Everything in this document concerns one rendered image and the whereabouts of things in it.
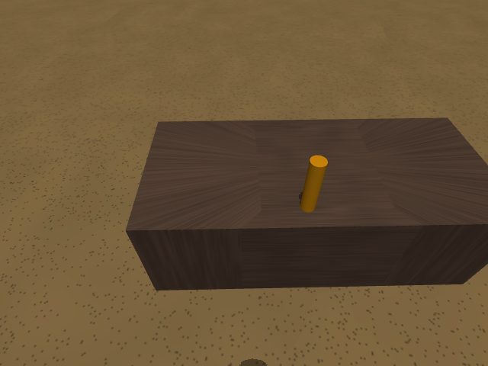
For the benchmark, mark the can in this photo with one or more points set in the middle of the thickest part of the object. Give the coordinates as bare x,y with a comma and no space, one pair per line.
314,179

